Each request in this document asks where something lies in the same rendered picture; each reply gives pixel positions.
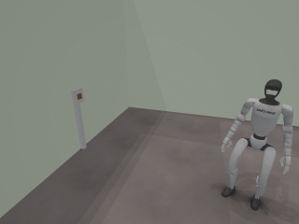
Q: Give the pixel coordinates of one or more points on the robot right hand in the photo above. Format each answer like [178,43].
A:
[225,141]

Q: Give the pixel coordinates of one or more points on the robot left forearm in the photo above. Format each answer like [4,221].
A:
[287,143]

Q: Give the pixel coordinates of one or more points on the robot right upper arm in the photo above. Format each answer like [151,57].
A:
[246,108]

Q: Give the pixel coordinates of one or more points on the robot left hand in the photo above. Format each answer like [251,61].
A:
[288,161]

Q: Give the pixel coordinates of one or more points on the robot right forearm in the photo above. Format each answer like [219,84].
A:
[234,128]

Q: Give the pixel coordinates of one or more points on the robot left upper arm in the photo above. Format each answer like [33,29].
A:
[287,112]

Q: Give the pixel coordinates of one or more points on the right robot thigh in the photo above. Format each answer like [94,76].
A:
[236,155]

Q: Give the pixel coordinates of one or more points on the robot head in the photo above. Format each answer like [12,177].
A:
[273,85]

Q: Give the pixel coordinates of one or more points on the button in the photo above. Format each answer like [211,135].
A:
[79,96]

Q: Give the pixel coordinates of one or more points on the panel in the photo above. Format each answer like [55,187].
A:
[76,104]

